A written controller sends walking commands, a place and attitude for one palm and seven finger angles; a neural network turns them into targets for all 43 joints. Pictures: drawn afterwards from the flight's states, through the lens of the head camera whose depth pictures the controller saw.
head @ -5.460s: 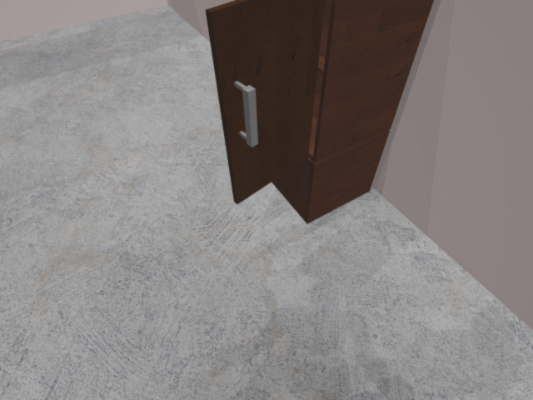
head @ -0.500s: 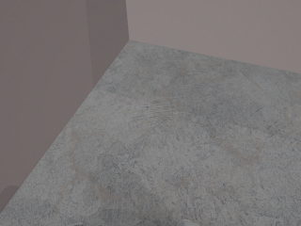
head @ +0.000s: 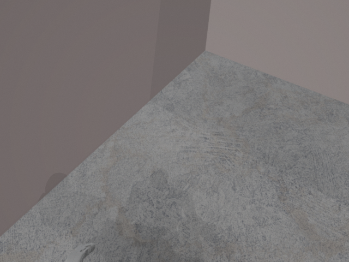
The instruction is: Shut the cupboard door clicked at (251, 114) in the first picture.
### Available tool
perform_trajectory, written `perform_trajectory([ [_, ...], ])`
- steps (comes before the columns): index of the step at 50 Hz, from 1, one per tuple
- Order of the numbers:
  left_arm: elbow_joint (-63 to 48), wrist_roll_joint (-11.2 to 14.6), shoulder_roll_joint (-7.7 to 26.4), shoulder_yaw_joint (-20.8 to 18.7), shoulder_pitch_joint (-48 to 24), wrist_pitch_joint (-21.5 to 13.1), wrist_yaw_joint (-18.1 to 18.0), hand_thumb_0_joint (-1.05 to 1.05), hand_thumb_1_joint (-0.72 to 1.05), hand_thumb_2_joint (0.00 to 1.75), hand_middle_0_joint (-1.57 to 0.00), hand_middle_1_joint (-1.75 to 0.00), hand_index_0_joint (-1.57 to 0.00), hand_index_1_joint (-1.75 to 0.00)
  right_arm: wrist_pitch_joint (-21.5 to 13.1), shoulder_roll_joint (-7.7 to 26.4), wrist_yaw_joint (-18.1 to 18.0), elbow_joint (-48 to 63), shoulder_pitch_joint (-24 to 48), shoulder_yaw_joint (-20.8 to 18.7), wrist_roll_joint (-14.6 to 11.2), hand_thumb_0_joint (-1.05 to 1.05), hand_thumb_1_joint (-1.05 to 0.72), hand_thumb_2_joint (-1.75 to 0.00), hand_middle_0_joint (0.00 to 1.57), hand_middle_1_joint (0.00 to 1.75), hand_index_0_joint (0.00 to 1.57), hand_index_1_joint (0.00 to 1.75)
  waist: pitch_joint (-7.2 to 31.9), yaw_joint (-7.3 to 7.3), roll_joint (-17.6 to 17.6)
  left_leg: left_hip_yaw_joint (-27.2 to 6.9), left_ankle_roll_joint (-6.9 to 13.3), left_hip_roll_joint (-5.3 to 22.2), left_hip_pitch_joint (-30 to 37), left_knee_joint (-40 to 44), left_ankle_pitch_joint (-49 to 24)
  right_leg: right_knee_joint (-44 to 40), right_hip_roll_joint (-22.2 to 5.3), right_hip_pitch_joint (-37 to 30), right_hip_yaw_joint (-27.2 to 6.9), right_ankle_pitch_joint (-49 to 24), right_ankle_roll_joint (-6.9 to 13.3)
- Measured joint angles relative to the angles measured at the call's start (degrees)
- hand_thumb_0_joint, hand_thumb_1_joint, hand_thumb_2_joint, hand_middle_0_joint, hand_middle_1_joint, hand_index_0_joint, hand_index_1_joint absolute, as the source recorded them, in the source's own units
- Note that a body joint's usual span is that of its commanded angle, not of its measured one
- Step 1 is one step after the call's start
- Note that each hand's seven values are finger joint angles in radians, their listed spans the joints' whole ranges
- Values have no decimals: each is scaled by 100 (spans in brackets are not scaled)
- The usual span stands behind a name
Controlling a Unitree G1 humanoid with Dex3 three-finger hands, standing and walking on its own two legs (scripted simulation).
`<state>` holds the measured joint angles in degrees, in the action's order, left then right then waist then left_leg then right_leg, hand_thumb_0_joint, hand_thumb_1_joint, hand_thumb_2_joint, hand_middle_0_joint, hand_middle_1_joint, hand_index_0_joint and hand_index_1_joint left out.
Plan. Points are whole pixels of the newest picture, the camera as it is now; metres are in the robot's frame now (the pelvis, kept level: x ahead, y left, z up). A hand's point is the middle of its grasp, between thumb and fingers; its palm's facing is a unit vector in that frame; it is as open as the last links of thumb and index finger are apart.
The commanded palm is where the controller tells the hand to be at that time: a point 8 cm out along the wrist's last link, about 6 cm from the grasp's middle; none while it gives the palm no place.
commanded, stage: walk to a spot facing it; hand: left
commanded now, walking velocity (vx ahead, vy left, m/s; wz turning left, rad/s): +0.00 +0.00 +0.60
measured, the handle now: out of the picture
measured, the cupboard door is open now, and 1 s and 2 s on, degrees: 100 100 100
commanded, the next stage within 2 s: none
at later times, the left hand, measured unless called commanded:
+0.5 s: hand out of the picture -0.03 +0.18 -0.17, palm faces +0.37 -0.89 -0.26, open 7.4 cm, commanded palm none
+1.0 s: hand out of the picture +0.01 +0.14 -0.17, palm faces +0.60 -0.77 -0.20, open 7.4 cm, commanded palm none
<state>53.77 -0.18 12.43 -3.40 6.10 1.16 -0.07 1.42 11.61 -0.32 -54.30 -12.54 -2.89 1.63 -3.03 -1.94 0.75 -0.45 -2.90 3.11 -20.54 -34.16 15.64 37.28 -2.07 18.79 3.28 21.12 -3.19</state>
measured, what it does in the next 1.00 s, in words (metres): steps on the spot, turning left: left foot, then right foot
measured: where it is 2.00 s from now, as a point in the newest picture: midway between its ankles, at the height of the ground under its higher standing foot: outside the picture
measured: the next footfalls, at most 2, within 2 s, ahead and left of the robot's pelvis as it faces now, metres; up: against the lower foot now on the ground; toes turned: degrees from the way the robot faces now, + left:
left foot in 0.40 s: +0.04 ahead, +0.09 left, +0.00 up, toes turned +23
right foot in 0.72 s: +0.16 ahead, -0.18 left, +0.00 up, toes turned +26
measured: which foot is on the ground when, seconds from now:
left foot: down 0.00-0.00, up 0.02-0.38, down 0.40-0.72, up 0.74-0.96, down 0.98-1.00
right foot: down 0.00-0.40, up 0.42-0.70, down 0.72-0.98, up 1.00-1.00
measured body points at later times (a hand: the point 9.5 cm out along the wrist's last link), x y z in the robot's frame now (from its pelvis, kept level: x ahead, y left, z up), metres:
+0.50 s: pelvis +0.03 -0.03 +0.00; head +0.08 +0.00 +0.44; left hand -0.04 +0.23 -0.15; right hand +0.26 -0.22 -0.13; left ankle +0.01 +0.08 -0.73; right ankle +0.01 -0.15 -0.67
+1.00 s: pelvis +0.06 -0.07 -0.01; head +0.09 -0.02 +0.44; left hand -0.02 +0.18 -0.15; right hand +0.29 -0.24 -0.13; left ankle -0.01 +0.03 -0.73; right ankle +0.13 -0.20 -0.72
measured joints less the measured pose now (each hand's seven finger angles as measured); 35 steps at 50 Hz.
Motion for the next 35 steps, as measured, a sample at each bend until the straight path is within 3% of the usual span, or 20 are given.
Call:
perform_trajectory([
  [1, -59, -33, 15, -4, 41, -56, -9, 0, 91, 89, -20, -30, -20, -30, 59, 50, 21, 15, 40, -36, -28, 1, -91, -90, 21, 29, 20, 30, 15, 33, -6, -33, -5, -40, -69, -212, 250, -144, -30, -66, 45, -196, 233],
  [3, -127, -79, -12, 32, 117, -103, -40, 0, 91, 89, -20, -30, -20, -30, 193, 191, 65, 20, 142, -123, -44, 1, -91, -90, 21, 29, 20, 30, 7, 63, 29, -47, 18, -144, -375, -1306, 1089, -42, -134, -161, 249, -58, 453],
  [5, -169, -85, -47, 64, 257, -132, -79, 0, 91, 89, -20, -30, -20, -30, 292, 324, 92, 17, 285, -188, -39, 1, -91, -90, 20, 29, 20, 30, -7, 114, 31, 50, -10, -188, -672, -2448, 1203, -220, -222, -356, 411, 1, 499],
  [7, -171, -86, -61, 87, 416, -154, -101, 0, 91, 89, -20, -30, -20, -30, 330, 410, 119, 55, 450, -214, -40, 1, -91, -90, 20, 29, 20, 30, -42, 143, -11, 181, -65, -169, -810, -2940, 1072, -510, -282, -547, 545, -93, 491],
  [14, -45, -104, -80, 164, 906, -164, -104, 0, 90, 89, -20, -30, -20, -30, 312, 479, 190, 297, 970, -139, -65, 1, -91, -90, 20, 29, 19, 30, -265, 289, -199, 564, -92, -154, -479, -1645, 770, -964, -424, -901, 1017, -197, 523],
  [18, 55, -104, -27, 140, 1090, -116, -75, 0, 90, 89, -20, -30, -20, -30, 258, 399, 207, 431, 1156, -45, -67, 1, -91, -90, 20, 29, 19, 30, -381, 394, -292, 793, 53, -243, -81, -638, 560, -617, -526, -888, 1301, 68, 479],
  [20, 83, -75, 15, 116, 1200, -79, -47, 0, 90, 89, -21, -30, -20, -30, 185, 377, 227, 543, 1159, 13, -48, 1, -91, -90, 20, 29, 19, 30, -365, 403, -292, 874, 233, -268, 261, 35, -189, -36, -610, -698, 1412, 313, 408],
  [21, 98, -50, 34, 110, 1209, -29, -27, 0, 90, 89, -21, -30, -20, -30, 120, 382, 228, 609, 1128, 16, -34, 1, -91, -90, 20, 29, 19, 30, -332, 358, -235, 796, 424, -256, 277, 94, -134, 605, -610, -441, 1334, 547, 254],
  [22, 99, -47, 92, 101, 1128, 61, -30, 0, 90, 89, -21, -30, -20, -30, 71, 343, 216, 631, 1103, 23, -41, 1, -91, -90, 20, 29, 19, 30, -379, 351, -280, 723, 515, -296, 192, -94, 51, 1309, -592, -157, 1033, 855, 134],
  [24, 69, -51, 183, 60, 912, 199, -64, 0, 90, 89, -21, -30, -20, -30, 41, 269, 173, 627, 977, 69, -52, 1, -91, -90, 20, 29, 20, 30, -442, 381, -331, 560, 524, -339, 137, -250, 226, 2331, -459, 331, 467, 1079, -36],
  [26, -8, -57, 213, 16, 686, 248, -61, 1, 90, 89, -20, -30, -20, -30, 71, 218, 124, 558, 829, 96, -45, 1, -91, -90, 20, 29, 20, 30, -451, 388, -289, 362, 431, -341, 164, -137, 140, 2715, -368, 655, 114, 917, -117],
  [29, -207, -61, 206, -13, 425, 229, -14, 1, 91, 89, -20, -30, -20, -30, 135, 171, 107, 406, 646, 102, -24, 1, -91, -90, 21, 29, 20, 30, -435, 366, -165, 84, 358, -311, 213, 90, -45, 2367, -321, 808, -186, 658, -134],
  [35, -524, -59, 194, 5, 188, 81, 21, 0, 91, 89, -20, -30, -20, -30, 255, 142, 145, 263, 344, -9, -17, 1, -90, -90, 21, 30, 20, 30, -287, 176, 71, -442, 116, -231, 3, -18, -70, 242, -110, 148, -252, 98, -61],
])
